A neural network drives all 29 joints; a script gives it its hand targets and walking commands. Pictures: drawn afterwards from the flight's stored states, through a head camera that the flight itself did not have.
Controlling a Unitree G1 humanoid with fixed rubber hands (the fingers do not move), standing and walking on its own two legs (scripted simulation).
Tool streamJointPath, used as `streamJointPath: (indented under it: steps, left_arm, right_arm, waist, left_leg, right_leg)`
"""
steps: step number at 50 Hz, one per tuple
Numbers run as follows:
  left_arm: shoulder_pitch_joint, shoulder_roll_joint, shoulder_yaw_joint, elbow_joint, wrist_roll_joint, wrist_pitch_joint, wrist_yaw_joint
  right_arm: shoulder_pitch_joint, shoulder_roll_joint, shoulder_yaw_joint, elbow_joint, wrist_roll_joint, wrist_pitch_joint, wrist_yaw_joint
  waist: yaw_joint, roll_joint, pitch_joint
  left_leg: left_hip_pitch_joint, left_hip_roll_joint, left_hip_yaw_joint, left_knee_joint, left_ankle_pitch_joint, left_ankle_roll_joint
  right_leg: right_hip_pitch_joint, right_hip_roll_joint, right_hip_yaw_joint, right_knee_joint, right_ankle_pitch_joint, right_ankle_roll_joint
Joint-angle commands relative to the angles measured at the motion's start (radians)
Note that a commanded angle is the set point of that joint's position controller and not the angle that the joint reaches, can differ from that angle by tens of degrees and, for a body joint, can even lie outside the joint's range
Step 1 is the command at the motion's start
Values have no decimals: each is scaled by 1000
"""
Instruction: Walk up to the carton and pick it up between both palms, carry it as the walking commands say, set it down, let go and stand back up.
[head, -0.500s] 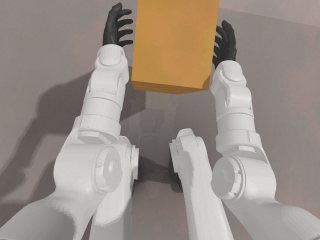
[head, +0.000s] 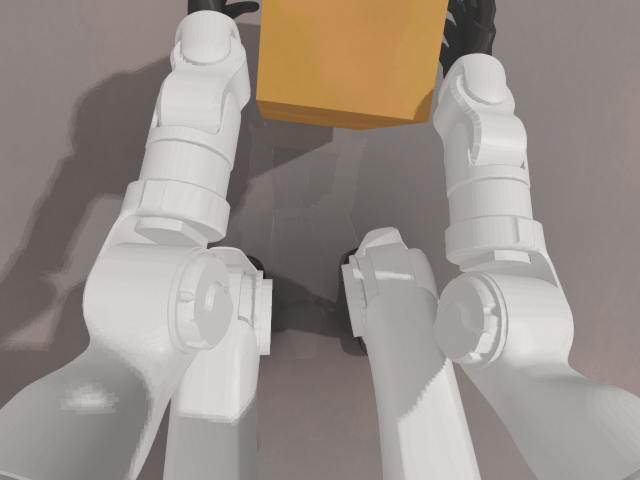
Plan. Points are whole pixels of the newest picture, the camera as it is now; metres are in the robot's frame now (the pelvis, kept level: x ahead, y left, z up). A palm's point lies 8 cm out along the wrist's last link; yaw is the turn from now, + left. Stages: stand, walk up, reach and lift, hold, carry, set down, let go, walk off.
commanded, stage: set down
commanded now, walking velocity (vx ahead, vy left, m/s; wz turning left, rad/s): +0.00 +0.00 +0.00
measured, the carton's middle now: (332, 42) +0.54 -0.06 -0.23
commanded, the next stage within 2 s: none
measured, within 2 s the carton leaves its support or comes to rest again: rests again in 0.82 s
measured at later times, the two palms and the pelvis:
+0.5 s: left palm (221, 25) +0.55 +0.06 -0.17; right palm (450, 60) +0.51 -0.18 -0.18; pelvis -0.01 +0.00 -0.03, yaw +0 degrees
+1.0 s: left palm (216, 26) +0.55 +0.06 -0.18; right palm (444, 56) +0.51 -0.18 -0.19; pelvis +0.00 +0.00 -0.04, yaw +0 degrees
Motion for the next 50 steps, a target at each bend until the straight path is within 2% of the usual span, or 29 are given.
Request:
streamJointPath:
  steps: [1, 6, 8, 10, 11, 12, 13, 16, 18, 19, 20, 23, 24, 27, 29, 31, 32, 33, 35, 36, 38, 41, 42, 43, 45, 46, 48, 49, 50]
  left_arm:
    - [-509, -950, -383, 61, -69, -6, -205]
    - [-611, -972, -414, 22, -119, -5, -224]
    - [-624, -1037, -509, -32, -181, -1, -208]
    - [-755, -974, -566, -129, -252, -12, -218]
    - [-702, -941, -520, -55, -212, 8, -221]
    - [-720, -925, -523, -72, -226, 0, -222]
    - [-678, -914, -466, -52, -175, -5, -227]
    - [-666, -970, -452, 13, -180, 13, -248]
    - [-635, -959, -432, 20, -153, 10, -246]
    - [-674, -984, -493, -7, -188, -7, -241]
    - [-642, -977, -459, 4, -160, 9, -237]
    - [-645, -978, -413, 31, -158, 0, -248]
    - [-717, -983, -464, -23, -208, -19, -242]
    - [-706, -984, -464, 27, -205, -8, -248]
    - [-673, -981, -419, 80, -161, -7, -248]
    - [-703, -959, -418, 52, -163, -11, -240]
    - [-659, -933, -405, 63, -146, -12, -240]
    - [-697, -941, -410, 62, -169, -13, -244]
    - [-670, -900, -354, 106, -142, -14, -254]
    - [-651, -924, -358, 115, -146, -6, -258]
    - [-589, -935, -358, 193, -126, 3, -260]
    - [-690, -969, -436, 47, -182, -23, -252]
    - [-576, -973, -385, 112, -148, -12, -249]
    - [-651, -992, -377, 109, -155, -9, -265]
    - [-555, -952, -348, 208, -122, -3, -268]
    - [-627, -924, -391, 105, -162, -32, -259]
    - [-613, -908, -373, 90, -151, -40, -255]
    - [-638, -918, -369, 85, -167, -51, -249]
    - [-591, -935, -338, 142, -136, -33, -248]
  right_arm:
    - [-773, 859, 559, -1, 112, -27, 255]
    - [-842, 850, 560, -14, 129, -30, 250]
    - [-981, 826, 653, -247, 190, -60, 232]
    - [-887, 809, 640, -113, 177, -29, 219]
    - [-855, 862, 625, -23, 183, -14, 237]
    - [-870, 835, 605, -57, 198, -11, 239]
    - [-896, 881, 636, -79, 219, -13, 251]
    - [-844, 890, 615, -11, 165, -9, 267]
    - [-883, 875, 622, -39, 167, -10, 269]
    - [-866, 903, 629, -29, 184, -23, 270]
    - [-970, 885, 639, -140, 210, -30, 268]
    - [-899, 887, 609, -41, 184, -25, 270]
    - [-905, 879, 624, -59, 181, -26, 265]
    - [-940, 857, 590, -55, 166, -30, 265]
    - [-971, 833, 601, -56, 181, -40, 269]
    - [-983, 828, 594, -90, 185, -46, 269]
    - [-972, 843, 609, -67, 193, -38, 272]
    - [-900, 829, 564, 55, 157, -28, 275]
    - [-885, 870, 574, 58, 152, -17, 277]
    - [-846, 850, 529, 66, 134, -21, 281]
    - [-928, 856, 574, -59, 170, -46, 275]
    - [-867, 869, 543, 16, 162, -43, 276]
    - [-882, 867, 567, -3, 172, -41, 280]
    - [-832, 811, 508, 64, 120, -36, 272]
    - [-894, 793, 540, 8, 138, -53, 270]
    - [-808, 828, 518, 80, 120, -45, 268]
    - [-830, 830, 537, 48, 152, -57, 266]
    - [-794, 833, 506, 63, 125, -56, 262]
    - [-810, 794, 511, 75, 107, -52, 262]
  waist:
    - [-21, 3, -1375]
    - [-43, 28, -1452]
    - [-77, 46, -1724]
    - [-139, 21, -1739]
    - [-84, -13, -1626]
    - [-99, 20, -1538]
    - [-1, -14, -1512]
    - [-45, -34, -1480]
    - [-9, -7, -1451]
    - [-51, -13, -1530]
    - [1, 19, -1544]
    - [-18, -23, -1422]
    - [-74, -39, -1515]
    - [-94, -2, -1429]
    - [-16, 25, -1448]
    - [-39, 13, -1437]
    - [10, -6, -1424]
    - [-55, -1, -1334]
    - [-19, -56, -1297]
    - [-77, -30, -1297]
    - [12, 8, -1355]
    - [-89, 17, -1361]
    - [-41, 7, -1333]
    - [-107, 51, -1228]
    - [-19, 40, -1181]
    - [-101, -9, -1221]
    - [-40, 21, -1211]
    - [-101, -9, -1163]
    - [-73, 7, -1103]
  left_leg:
    - [627, -67, 85, -106, 263, 23]
    - [673, -67, 111, -68, 251, 20]
    - [859, -72, 75, -49, 391, 27]
    - [825, -58, 93, -38, 268, 15]
    - [755, -55, 113, -56, 209, 31]
    - [718, -56, 122, -33, 285, 18]
    - [686, -59, 143, -31, 323, 32]
    - [703, -57, 130, -26, 260, 36]
    - [686, -50, 113, -37, 278, 36]
    - [728, -54, 105, -37, 255, 36]
    - [759, -53, 113, -35, 280, 41]
    - [648, -61, 118, -29, 241, 42]
    - [674, -58, 96, -24, 268, 39]
    - [677, -56, 113, -10, 243, 32]
    - [674, -56, 116, -6, 228, 39]
    - [703, -53, 96, -25, 251, 41]
    - [686, -51, 128, 6, 242, 47]
    - [616, -55, 106, -25, 181, 36]
    - [627, -44, 90, -20, 181, 60]
    - [575, -50, 104, -11, 154, 48]
    - [643, -45, 97, -6, 216, 60]
    - [633, -57, 87, 7, 261, 40]
    - [571, -61, 109, 7, 261, 44]
    - [530, -59, 124, 17, 219, 27]
    - [498, -51, 109, 10, 191, 44]
    - [498, -54, 84, 3, 187, 44]
    - [477, -58, 111, 9, 235, 40]
    - [497, -64, 92, -11, 238, 45]
    - [480, -60, 89, 11, 216, 36]
  right_leg:
    - [541, 69, -109, -133, 321, -5]
    - [581, 73, -120, -114, 307, -3]
    - [663, 75, -138, -55, 425, -19]
    - [738, 53, -140, -72, 363, -17]
    - [697, 41, -134, -89, 321, -21]
    - [678, 64, -138, -68, 400, -19]
    - [739, 69, -117, -84, 430, -9]
    - [659, 61, -128, -90, 334, -19]
    - [601, 69, -124, -66, 361, -15]
    - [627, 62, -144, -51, 347, -19]
    - [599, 68, -127, -62, 337, -15]
    - [624, 59, -113, -86, 321, -19]
    - [644, 54, -131, -54, 366, -18]
    - [579, 60, -123, -76, 320, -22]
    - [568, 52, -117, -50, 298, -23]
    - [552, 61, -139, -40, 318, -21]
    - [565, 51, -106, -61, 292, -19]
    - [540, 59, -136, -43, 273, -16]
    - [496, 59, -128, -42, 242, -15]
    - [531, 54, -127, -54, 241, -23]
    - [527, 54, -117, -37, 278, -28]
    - [497, 64, -138, -16, 339, -23]
    - [512, 60, -115, -33, 353, -17]
    - [471, 62, -110, -55, 312, -31]
    - [446, 55, -98, -33, 283, -30]
    - [454, 56, -123, -15, 297, -26]
    - [464, 63, -105, -16, 343, -25]
    - [438, 69, -124, -19, 338, -22]
    - [392, 61, -100, -26, 296, -25]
